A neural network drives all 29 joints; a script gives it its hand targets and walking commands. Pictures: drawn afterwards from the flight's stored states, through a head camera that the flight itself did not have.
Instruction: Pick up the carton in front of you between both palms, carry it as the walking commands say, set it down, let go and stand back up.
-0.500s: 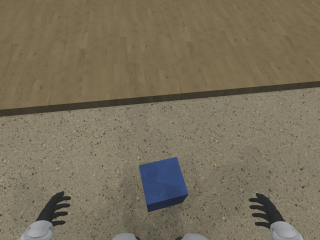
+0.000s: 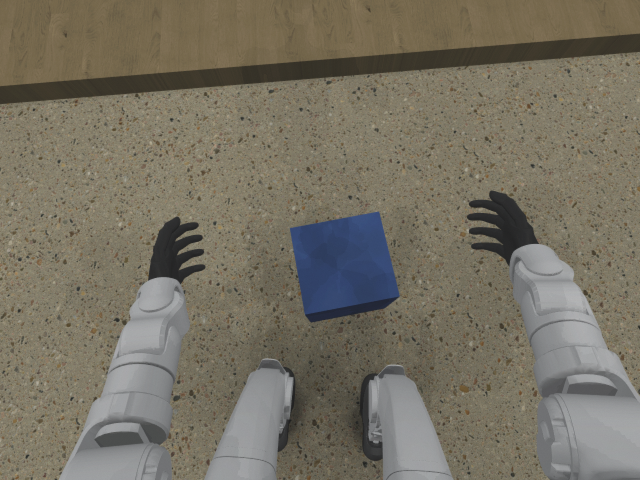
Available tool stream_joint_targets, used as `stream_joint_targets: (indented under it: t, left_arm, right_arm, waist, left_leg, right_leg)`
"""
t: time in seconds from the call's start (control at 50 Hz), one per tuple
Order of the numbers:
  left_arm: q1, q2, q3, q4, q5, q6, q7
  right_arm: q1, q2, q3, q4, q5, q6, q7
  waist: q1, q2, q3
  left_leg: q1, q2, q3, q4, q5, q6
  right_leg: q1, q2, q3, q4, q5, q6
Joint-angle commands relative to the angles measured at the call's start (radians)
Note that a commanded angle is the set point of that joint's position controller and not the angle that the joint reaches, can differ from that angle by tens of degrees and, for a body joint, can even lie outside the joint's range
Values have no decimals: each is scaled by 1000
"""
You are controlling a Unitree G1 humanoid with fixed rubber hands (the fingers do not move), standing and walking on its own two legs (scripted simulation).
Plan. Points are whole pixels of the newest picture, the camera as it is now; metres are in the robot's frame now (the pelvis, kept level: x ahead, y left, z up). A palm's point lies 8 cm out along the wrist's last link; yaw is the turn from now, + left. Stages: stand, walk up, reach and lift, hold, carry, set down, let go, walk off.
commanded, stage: reach and lift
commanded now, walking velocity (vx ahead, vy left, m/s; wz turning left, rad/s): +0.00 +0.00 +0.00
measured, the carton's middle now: (341, 272) +0.45 -0.01 -0.56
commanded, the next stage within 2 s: none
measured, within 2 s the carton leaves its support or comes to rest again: leaves its support in 2.00 s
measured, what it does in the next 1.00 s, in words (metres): lowers itself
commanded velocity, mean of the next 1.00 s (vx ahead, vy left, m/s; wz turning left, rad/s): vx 0.00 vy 0.00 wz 0.00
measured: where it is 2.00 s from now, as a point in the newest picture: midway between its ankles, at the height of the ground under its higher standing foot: (325, 428)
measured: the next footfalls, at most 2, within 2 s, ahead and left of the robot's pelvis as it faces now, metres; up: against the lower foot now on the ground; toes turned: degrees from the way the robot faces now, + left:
none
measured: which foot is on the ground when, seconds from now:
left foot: down 0.00-1.00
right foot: down 0.00-1.00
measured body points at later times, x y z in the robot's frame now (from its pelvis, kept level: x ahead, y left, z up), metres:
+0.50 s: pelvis -0.01 -0.01 -0.06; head +0.29 -0.04 +0.26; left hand +0.44 +0.19 -0.19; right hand +0.52 -0.19 -0.20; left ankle +0.07 +0.14 -0.65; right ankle +0.06 -0.11 -0.65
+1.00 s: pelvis -0.06 +0.00 -0.26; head +0.30 -0.02 +0.01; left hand +0.43 +0.19 -0.43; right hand +0.50 -0.19 -0.43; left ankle +0.06 +0.14 -0.65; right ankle +0.06 -0.11 -0.65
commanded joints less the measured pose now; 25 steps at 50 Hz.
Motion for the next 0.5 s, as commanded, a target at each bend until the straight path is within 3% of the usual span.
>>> stream_joint_targets:
  t: [0.0, 0.1, 0.18, 0.34, 0.48]
  left_arm:
    - [-284, 78, 57, -89, 6, -7, 27]
    - [-505, 38, 114, -47, 24, 14, 51]
    - [-603, 5, 173, -20, 52, 19, 58]
    - [-577, -45, 253, -55, 126, -45, 28]
    - [-508, -56, 277, 24, 143, -125, -9]
  right_arm:
    - [-361, -154, -35, -38, -6, -10, 9]
    - [-620, -175, -43, 59, -25, 7, 21]
    - [-768, -186, -51, 128, -53, 8, 25]
    - [-792, -120, -98, 133, -136, -31, 12]
    - [-688, -25, -109, 140, -141, -82, -23]
  waist:
    - [14, -76, -669]
    - [37, -102, -759]
    - [58, -123, -826]
    - [56, -174, -959]
    - [37, -161, -935]
  left_leg:
    - [133, -47, 71, -90, 117, -33]
    - [47, -56, 103, -49, 16, -40]
    - [-9, -64, 123, -16, 12, -47]
    - [-146, -78, 140, 23, 189, -50]
    - [-404, -82, 134, 187, 251, -59]
  right_leg:
    - [362, 33, 6, -110, 143, 15]
    - [292, 38, 12, -97, -5, 16]
    - [248, 45, 15, -74, -16, 15]
    - [296, 55, 21, -5, 276, 21]
    - [92, 39, 49, 167, 448, 30]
